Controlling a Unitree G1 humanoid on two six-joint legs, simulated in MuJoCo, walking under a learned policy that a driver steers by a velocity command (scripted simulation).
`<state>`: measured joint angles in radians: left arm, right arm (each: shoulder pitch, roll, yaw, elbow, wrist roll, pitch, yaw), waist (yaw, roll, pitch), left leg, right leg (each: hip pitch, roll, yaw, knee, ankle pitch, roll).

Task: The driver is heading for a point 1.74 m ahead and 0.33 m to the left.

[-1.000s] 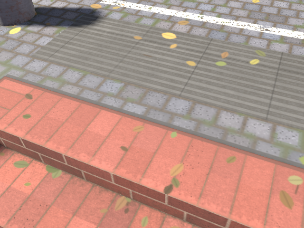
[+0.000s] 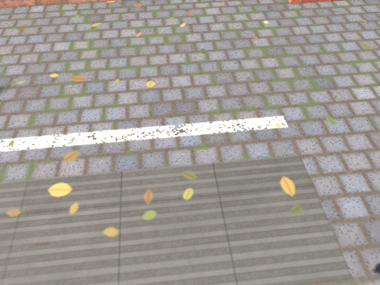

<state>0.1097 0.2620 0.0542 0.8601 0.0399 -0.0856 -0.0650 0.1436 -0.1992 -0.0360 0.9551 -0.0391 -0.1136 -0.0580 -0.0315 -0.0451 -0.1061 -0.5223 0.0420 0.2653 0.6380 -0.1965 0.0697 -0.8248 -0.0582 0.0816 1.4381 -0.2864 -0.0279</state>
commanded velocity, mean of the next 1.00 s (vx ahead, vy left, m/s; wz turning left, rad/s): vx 0.02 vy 0.00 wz -0.09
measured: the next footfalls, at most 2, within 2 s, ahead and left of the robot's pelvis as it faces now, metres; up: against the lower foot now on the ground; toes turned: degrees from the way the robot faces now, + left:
right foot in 0.16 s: +0.14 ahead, -0.13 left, +0.00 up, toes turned -4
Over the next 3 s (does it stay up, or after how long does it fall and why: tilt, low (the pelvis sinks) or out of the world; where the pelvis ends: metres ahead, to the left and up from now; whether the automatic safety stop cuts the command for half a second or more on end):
stays up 0.62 -0.07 0.03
